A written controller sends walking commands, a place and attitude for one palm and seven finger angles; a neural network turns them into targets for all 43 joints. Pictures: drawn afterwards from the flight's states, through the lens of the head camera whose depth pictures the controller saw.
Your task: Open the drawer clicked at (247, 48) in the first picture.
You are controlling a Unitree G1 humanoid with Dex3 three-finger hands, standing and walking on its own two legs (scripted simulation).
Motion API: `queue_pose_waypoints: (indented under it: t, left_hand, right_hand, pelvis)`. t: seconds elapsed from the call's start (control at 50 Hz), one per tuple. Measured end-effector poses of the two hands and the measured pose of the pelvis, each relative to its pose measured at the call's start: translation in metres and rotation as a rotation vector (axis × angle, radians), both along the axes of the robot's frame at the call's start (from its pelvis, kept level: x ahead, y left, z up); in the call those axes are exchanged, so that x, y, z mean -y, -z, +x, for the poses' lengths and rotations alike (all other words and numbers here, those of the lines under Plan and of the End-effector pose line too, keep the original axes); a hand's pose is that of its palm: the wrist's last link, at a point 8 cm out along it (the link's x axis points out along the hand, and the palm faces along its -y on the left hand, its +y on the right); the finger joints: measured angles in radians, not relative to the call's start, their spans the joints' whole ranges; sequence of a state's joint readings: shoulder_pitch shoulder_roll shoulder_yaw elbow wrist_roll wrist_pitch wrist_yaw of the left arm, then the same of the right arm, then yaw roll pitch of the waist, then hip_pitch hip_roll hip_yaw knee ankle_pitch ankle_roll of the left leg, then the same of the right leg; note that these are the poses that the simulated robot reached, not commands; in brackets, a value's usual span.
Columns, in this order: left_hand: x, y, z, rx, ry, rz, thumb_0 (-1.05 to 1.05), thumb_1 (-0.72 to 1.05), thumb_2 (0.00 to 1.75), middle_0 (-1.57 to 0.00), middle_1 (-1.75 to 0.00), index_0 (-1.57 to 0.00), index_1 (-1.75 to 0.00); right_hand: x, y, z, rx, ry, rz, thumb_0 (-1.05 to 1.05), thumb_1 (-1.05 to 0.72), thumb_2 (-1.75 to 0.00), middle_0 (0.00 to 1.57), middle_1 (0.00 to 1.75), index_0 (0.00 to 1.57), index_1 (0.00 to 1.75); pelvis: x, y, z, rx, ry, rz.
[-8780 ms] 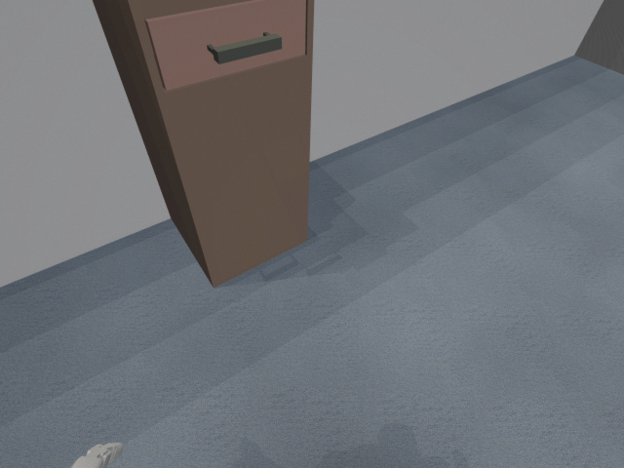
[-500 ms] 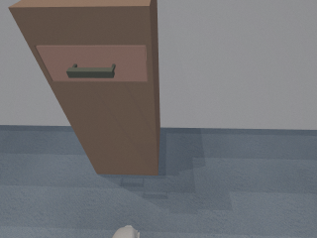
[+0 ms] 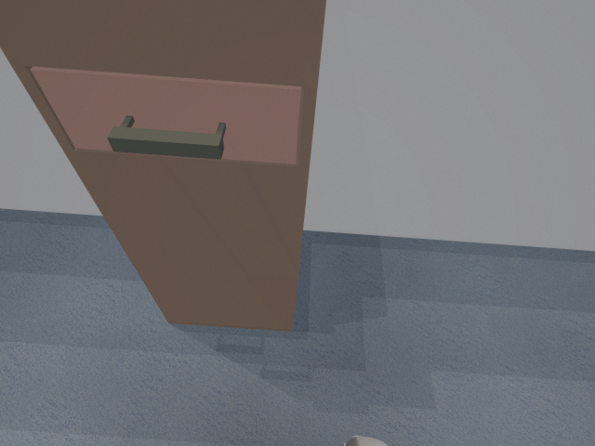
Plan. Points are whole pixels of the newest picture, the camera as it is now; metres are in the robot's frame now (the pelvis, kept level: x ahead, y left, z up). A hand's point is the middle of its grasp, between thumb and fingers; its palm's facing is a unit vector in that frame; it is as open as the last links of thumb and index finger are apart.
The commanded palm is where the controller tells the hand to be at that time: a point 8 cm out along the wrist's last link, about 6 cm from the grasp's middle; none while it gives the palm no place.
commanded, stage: come to a stop and stand still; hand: left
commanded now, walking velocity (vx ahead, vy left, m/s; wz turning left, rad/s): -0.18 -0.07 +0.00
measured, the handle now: (171, 133) +0.52 +0.24 +0.10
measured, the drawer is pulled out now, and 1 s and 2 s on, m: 0.00 0.00 0.00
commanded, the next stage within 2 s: none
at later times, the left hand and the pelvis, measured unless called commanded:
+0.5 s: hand out of the picture +0.02 +0.12 -0.15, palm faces +0.07 -0.95 -0.29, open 7.4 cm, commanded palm none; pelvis -0.03 -0.07 +0.01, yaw +1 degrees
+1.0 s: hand out of the picture -0.03 +0.17 -0.18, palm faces +0.05 -0.98 -0.17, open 7.4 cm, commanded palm none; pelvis -0.03 -0.01 +0.01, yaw +0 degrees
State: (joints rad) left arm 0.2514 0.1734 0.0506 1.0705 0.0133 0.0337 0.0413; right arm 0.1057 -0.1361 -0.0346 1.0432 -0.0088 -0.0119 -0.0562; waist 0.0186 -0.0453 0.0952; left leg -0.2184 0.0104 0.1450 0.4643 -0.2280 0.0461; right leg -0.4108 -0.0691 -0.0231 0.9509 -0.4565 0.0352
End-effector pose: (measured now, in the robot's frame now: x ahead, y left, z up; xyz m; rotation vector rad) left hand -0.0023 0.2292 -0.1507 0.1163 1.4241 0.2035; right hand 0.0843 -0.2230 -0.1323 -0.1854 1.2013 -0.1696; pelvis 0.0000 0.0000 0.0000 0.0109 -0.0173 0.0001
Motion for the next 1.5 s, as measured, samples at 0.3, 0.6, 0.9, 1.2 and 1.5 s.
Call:
queue_pose_waypoints:
  t: [0.3, 0.6, 0.9, 1.2, 1.5]
  left_hand:
    - [0.045, -0.028, 0.072, 0.212, 0.121, 0.115, 0.00, 0.91, 0.90, -0.20, -0.30, -0.19, -0.29]
    - [0.047, -0.032, -0.022, 0.104, -0.001, 0.086, 0.00, 0.90, 0.89, -0.21, -0.30, -0.20, -0.30]
    - [-0.002, -0.003, -0.057, -0.013, -0.010, -0.028, 0.01, 0.91, 0.90, -0.20, -0.30, -0.19, -0.29]
    - [0.037, -0.016, 0.035, 0.125, 0.076, 0.029, 0.00, 0.92, 0.90, -0.20, -0.30, -0.19, -0.29]
    - [0.053, -0.013, 0.007, 0.102, -0.001, 0.027, -0.01, 0.94, 0.90, -0.21, -0.30, -0.20, -0.29]
  right_hand:
    - [0.088, 0.033, -0.051, -0.099, 0.084, 0.053, 0.00, -0.92, -0.90, 0.20, 0.30, 0.20, 0.30]
    - [0.083, 0.013, -0.076, -0.148, -0.005, 0.050, 0.01, -0.92, -0.90, 0.19, 0.30, 0.19, 0.30]
    - [0.009, -0.010, -0.104, -0.116, 0.017, -0.006, 0.01, -0.94, -0.90, 0.20, 0.30, 0.20, 0.30]
    - [0.020, 0.023, -0.152, -0.315, 0.116, 0.095, 0.01, -0.91, -0.90, 0.20, 0.30, 0.20, 0.30]
    - [0.036, 0.018, -0.106, -0.223, 0.028, 0.077, 0.01, -0.92, -0.90, 0.20, 0.30, 0.20, 0.30]
  pelvis:
    - [0.064, 0.010, -0.006, 0.002, 0.012, 0.015]
    - [0.057, -0.006, -0.036, -0.012, -0.020, 0.043]
    - [0.008, -0.008, -0.034, -0.022, -0.011, -0.018]
    - [0.036, 0.001, -0.012, -0.015, -0.021, -0.012]
    - [0.054, -0.002, -0.013, 0.003, -0.037, -0.013]
